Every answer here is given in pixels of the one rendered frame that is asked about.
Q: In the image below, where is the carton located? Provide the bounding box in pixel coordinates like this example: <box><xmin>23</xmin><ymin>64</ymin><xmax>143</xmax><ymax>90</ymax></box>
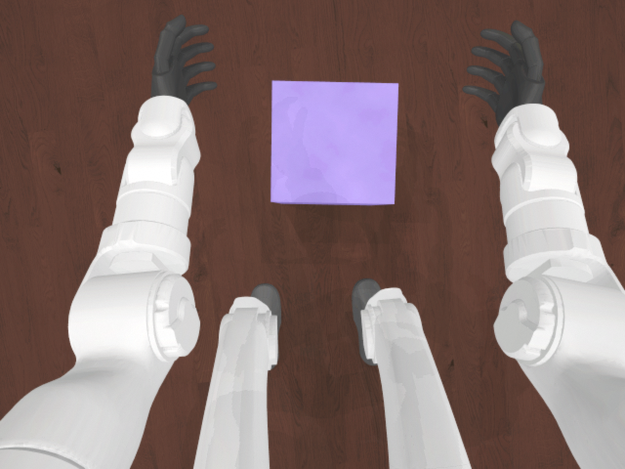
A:
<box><xmin>271</xmin><ymin>81</ymin><xmax>398</xmax><ymax>205</ymax></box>

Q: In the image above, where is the left robot foot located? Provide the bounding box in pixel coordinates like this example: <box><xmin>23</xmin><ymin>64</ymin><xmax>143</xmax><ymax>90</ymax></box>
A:
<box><xmin>251</xmin><ymin>283</ymin><xmax>281</xmax><ymax>369</ymax></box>

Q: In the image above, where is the robot right forearm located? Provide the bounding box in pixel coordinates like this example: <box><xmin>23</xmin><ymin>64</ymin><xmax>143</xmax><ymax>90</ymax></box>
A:
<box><xmin>491</xmin><ymin>104</ymin><xmax>625</xmax><ymax>294</ymax></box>

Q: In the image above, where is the right robot upper arm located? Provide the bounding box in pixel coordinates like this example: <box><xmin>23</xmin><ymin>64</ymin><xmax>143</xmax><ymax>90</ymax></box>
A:
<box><xmin>493</xmin><ymin>274</ymin><xmax>625</xmax><ymax>469</ymax></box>

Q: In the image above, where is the robot left forearm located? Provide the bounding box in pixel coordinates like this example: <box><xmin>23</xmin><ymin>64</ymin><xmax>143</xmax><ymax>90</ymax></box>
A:
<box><xmin>68</xmin><ymin>96</ymin><xmax>200</xmax><ymax>354</ymax></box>

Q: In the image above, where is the robot left hand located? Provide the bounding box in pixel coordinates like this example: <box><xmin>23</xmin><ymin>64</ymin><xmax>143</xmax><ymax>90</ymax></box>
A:
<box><xmin>150</xmin><ymin>15</ymin><xmax>217</xmax><ymax>106</ymax></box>

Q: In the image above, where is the right robot thigh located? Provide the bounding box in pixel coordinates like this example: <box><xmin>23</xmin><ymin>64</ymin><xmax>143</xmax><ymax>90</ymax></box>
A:
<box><xmin>361</xmin><ymin>298</ymin><xmax>472</xmax><ymax>469</ymax></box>

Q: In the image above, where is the robot right hand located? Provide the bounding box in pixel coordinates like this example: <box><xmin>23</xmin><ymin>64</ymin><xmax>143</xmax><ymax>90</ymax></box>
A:
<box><xmin>462</xmin><ymin>21</ymin><xmax>545</xmax><ymax>127</ymax></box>

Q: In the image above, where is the left robot upper arm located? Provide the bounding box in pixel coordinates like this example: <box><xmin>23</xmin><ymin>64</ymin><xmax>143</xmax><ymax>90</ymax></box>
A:
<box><xmin>0</xmin><ymin>270</ymin><xmax>200</xmax><ymax>469</ymax></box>

